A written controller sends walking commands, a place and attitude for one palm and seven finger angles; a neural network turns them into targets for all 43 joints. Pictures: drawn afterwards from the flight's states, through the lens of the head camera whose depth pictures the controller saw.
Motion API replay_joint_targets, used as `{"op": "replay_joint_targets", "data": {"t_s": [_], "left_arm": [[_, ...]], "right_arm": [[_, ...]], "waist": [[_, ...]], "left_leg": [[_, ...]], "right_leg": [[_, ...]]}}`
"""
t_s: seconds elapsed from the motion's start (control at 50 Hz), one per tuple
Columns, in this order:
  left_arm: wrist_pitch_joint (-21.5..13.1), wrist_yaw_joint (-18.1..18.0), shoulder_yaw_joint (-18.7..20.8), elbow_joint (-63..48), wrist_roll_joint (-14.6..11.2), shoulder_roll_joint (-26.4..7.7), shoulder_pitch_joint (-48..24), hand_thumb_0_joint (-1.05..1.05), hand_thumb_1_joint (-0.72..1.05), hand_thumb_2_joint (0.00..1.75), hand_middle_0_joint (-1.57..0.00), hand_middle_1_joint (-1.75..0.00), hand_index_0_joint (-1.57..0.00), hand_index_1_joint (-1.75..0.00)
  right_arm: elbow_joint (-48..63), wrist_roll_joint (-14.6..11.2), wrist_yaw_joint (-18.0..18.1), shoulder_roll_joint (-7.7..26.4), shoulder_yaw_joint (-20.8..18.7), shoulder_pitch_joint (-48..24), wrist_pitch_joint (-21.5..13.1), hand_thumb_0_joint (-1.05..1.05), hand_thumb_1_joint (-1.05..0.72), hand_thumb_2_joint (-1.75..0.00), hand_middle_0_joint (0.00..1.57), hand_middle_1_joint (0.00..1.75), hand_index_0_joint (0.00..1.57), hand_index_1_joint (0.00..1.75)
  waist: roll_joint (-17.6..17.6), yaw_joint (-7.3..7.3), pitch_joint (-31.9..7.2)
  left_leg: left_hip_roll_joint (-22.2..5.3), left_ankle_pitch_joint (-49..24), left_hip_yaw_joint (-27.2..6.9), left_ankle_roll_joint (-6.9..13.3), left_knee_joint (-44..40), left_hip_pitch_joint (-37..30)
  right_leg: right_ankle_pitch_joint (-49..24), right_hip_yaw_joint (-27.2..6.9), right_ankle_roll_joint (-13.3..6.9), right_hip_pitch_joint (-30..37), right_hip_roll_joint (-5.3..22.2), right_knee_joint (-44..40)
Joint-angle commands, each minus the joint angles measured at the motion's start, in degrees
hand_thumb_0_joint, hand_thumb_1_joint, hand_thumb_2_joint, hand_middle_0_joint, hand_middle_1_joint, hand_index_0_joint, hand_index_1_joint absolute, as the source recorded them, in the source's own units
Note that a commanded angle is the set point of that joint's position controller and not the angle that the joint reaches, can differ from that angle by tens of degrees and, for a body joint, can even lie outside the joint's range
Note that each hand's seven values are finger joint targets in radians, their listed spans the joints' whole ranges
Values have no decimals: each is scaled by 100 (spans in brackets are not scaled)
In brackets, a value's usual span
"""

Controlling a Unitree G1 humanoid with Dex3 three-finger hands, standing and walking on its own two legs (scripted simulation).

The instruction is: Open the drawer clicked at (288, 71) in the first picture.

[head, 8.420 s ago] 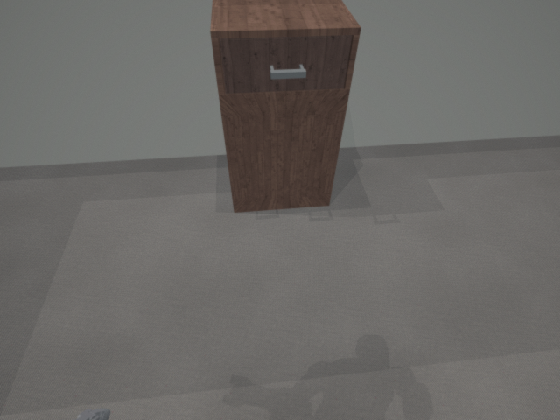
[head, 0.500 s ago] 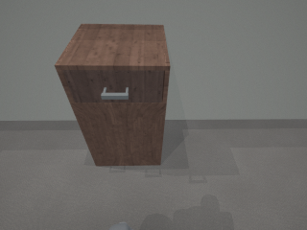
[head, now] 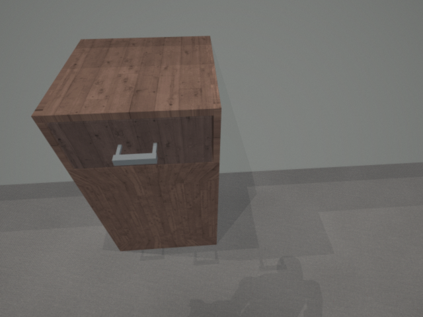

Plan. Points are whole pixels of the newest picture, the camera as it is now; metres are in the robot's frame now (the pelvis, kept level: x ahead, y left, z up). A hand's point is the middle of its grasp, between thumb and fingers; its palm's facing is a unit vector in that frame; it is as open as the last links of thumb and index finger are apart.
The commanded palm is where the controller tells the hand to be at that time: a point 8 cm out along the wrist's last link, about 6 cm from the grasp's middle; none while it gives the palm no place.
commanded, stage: come to a stop and stand still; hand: left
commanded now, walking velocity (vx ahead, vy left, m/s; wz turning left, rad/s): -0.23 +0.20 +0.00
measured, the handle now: (136, 153) +0.53 +0.24 -0.04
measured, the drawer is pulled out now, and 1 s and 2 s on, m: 0.00 0.00 0.00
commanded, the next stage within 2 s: look again from close up in 0.70 s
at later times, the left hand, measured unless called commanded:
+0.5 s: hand out of the picture +0.01 +0.23 -0.17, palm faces +0.07 -0.97 -0.22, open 7.4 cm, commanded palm none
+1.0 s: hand out of the picture -0.04 +0.19 -0.17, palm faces +0.01 -0.98 -0.20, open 7.4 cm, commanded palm none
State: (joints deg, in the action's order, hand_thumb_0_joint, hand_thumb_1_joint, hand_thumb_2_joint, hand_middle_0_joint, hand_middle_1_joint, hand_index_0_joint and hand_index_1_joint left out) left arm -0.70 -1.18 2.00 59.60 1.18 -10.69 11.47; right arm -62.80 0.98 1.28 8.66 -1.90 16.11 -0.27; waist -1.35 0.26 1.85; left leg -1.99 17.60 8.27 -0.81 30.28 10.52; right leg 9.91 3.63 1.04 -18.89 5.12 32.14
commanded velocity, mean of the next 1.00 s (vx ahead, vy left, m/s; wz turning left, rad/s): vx -0.02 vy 0.03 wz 0.00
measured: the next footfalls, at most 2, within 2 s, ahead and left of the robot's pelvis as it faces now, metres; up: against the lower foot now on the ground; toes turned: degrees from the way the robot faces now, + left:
left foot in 0.34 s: +0.00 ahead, +0.14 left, +0.00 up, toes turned +3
right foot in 0.60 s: -0.01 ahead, -0.08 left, +0.00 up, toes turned -2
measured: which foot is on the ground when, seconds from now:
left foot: down 0.00-0.02, up 0.04-0.32, down 0.34-1.00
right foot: down 0.00-0.34, up 0.36-0.58, down 0.60-1.00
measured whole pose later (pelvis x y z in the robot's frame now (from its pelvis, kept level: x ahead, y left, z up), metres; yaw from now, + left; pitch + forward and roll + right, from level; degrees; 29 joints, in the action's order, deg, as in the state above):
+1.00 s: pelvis -0.04 +0.02 +0.00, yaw +1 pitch +0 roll +0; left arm -0.9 -2.1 -1.4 62.2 0.6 -7.9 17.6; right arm -60.3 1.1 0.6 9.4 0.9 18.6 -0.4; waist 1.5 0.9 1.1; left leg -1.1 16.5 3.2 0.6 30.6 13.9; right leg 17.3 3.3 -1.5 -12.6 -0.3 29.9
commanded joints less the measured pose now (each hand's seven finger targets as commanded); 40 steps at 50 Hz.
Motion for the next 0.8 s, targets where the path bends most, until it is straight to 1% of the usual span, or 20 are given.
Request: {"op": "replay_joint_targets", "data": {"t_s": [0.0,0.02,0.08,0.16,0.22,0.26,0.28,0.3,0.32,0.34,0.36,0.4,0.48,0.52,0.54,0.58,0.62,0.64,0.76,0.78], "left_arm": [[-11,-63,180,-133,-13,-1039,531,0,90,90,-20,-30,-20,-30],[4,-83,190,-173,-18,-992,466,0,90,90,-20,-30,-20,-30],[98,-165,293,-319,40,-1003,217,0,90,90,-20,-30,-20,-30],[161,-191,379,-509,77,-1020,-50,0,90,90,-20,-30,-20,-30],[194,-152,373,-580,93,-1008,-181,0,90,90,-20,-30,-20,-30],[241,-135,361,-572,46,-926,-275,0,90,90,-20,-30,-20,-30],[278,-105,312,-613,-1,-760,-250,0,90,90,-20,-30,-20,-30],[314,-70,256,-696,-44,-454,-217,0,90,90,-20,-30,-20,-30],[322,-51,228,-802,-45,-285,-320,0,90,90,-20,-30,-20,-30],[382,-61,228,-711,0,-381,-390,0,90,90,-20,-30,-20,-30],[388,-42,235,-627,29,-400,-293,0,90,90,-20,-30,-20,-30],[327,-3,202,-380,12,-359,94,0,90,90,-20,-30,-20,-30],[209,-13,18,-249,-39,-179,92,0,90,90,-20,-30,-20,-30],[158,-38,-26,-78,-57,-195,354,0,90,90,-20,-30,-20,-30],[105,-59,-44,54,-55,-246,584,0,90,90,-20,-30,-20,-30],[7,-99,-69,180,-60,-507,599,0,90,90,-20,-30,-20,-30],[-30,-101,-72,254,-70,-499,520,0,90,90,-20,-30,-20,-30],[-24,-107,-96,266,-70,-427,505,0,90,90,-20,-30,-20,-30],[14,-112,-133,387,-83,-301,673,0,90,90,-20,-30,-20,-30],[-170,-316,-163,469,42,-387,1122,0,90,90,-20,-30,-20,-30]], "right_arm": [[262,-44,7,290,-141,438,144,0,-90,-90,20,30,20,30],[295,-33,23,401,-178,390,197,0,-90,-90,20,30,20,30],[370,-59,33,408,-211,245,248,0,-90,-90,20,30,20,30],[548,-65,-7,383,-232,170,291,0,-90,-90,20,30,20,30],[566,-40,-40,318,-202,402,249,0,-90,-90,20,30,20,30],[478,-35,-34,306,-179,735,184,0,-90,-90,20,30,20,30],[466,-12,-34,432,-170,814,142,0,-90,-90,20,30,20,30],[589,44,-33,764,-220,694,94,0,-90,-90,20,30,20,30],[821,71,-15,1070,-254,337,103,0,-90,-90,20,30,20,30],[868,68,30,1023,-226,-83,84,0,-90,-90,20,30,20,30],[888,71,68,908,-185,-301,70,0,-90,-90,20,30,20,30],[829,51,92,816,-109,-481,36,0,-90,-90,20,30,20,30],[545,12,103,822,-88,-76,2,0,-90,-90,20,30,20,30],[397,-28,100,809,-87,61,-12,0,-90,-90,20,30,20,30],[350,-66,95,753,-62,58,-29,0,-90,-90,20,30,20,30],[331,-121,60,499,-8,88,-61,0,-90,-90,20,30,20,30],[206,-72,61,499,20,104,-4,0,-90,-90,20,30,20,30],[174,-77,58,533,20,113,19,0,-90,-90,20,30,20,30],[-63,-66,59,495,123,166,-23,0,-90,-90,20,30,20,30],[359,-85,-27,736,103,-285,-120,0,-90,-90,20,30,20,30]], "waist": [[-1187,-7,-356],[-1375,-108,-372],[-746,-196,-460],[-746,-181,-579],[-1030,-86,-616],[-892,97,-604],[-360,113,-528],[961,90,-295],[1695,56,140],[1688,23,253],[1414,-119,315],[1061,-234,131],[827,-17,-91],[713,-63,-308],[479,-132,-336],[62,58,-269],[-520,98,-317],[-638,99,-242],[-17,13,167],[-226,-185,521]], "left_leg": [[-20,648,-214,-59,641,481],[-6,1207,-356,-68,1274,616],[79,1460,-778,-69,2465,1143],[65,1319,-840,-127,2200,1033],[163,788,-583,-103,1145,659],[154,-135,-478,-48,-232,-179],[6,-324,-648,11,-718,-452],[-850,-228,-1802,318,-1440,-135],[-1596,-135,-2531,688,-1987,829],[-1611,70,-2611,889,-2201,1319],[-1459,-205,-2306,941,-2058,1320],[-1134,-1029,-1688,951,-1683,698],[-1106,-2430,-1498,997,-1320,-377],[-1023,-2813,-1433,881,-1013,-555],[-837,-2594,-1336,681,-781,-431],[-394,-1736,-1030,257,-710,-168],[-332,-1483,-922,145,-750,-446],[-336,-1128,-880,137,-852,-481],[-386,-967,-985,201,-1152,-320],[-470,-1149,-809,76,-95,386]], "right_leg": [[-3090,-1289,-804,790,1410,-1043],[-3402,-1381,-1025,791,1577,-1177],[-3857,-1283,-1338,1124,1710,-986],[-2961,-1072,-1253,1010,1623,-1085],[-1586,-971,-1005,789,1278,-1181],[-517,-897,-713,241,1054,-909],[284,-682,-475,-169,690,-567],[1047,-258,-188,-623,94,149],[1589,28,-23,-614,-285,918],[1700,-393,-39,-393,-246,1613],[1554,-527,-89,-412,-239,2053],[1367,-481,-65,-484,-278,2228],[1405,-206,35,-188,-232,775],[759,-147,52,385,-230,-359],[-6,-238,35,817,-162,-1099],[-1453,-887,-253,1031,448,-1160],[-1506,-903,-361,805,368,-1046],[-954,-906,-341,627,358,-1240],[-57,-807,-269,560,149,-1413],[-1434,-864,-174,518,324,-1236]]}}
